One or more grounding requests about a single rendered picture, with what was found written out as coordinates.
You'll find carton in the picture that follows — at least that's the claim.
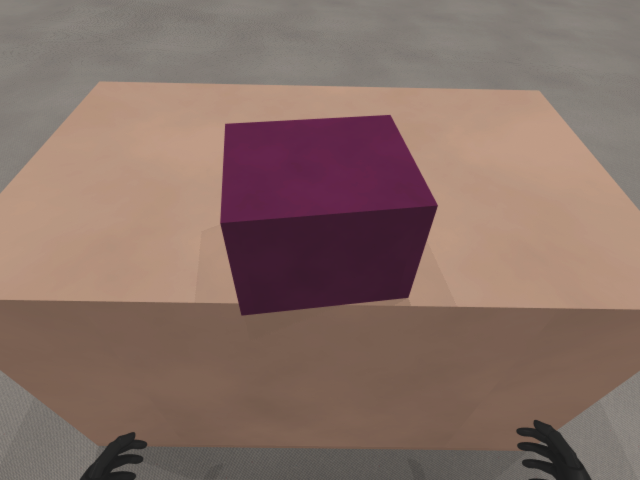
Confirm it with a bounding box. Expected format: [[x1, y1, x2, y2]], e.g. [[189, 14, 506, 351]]
[[220, 115, 438, 316]]

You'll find pedestal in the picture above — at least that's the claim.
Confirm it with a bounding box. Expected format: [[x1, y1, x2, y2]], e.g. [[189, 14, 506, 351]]
[[0, 81, 640, 451]]

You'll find left robot hand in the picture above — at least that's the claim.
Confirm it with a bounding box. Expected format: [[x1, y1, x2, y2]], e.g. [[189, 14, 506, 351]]
[[80, 432, 147, 480]]

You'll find right robot hand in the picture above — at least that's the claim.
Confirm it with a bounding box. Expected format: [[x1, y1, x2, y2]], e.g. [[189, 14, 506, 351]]
[[516, 420, 592, 480]]

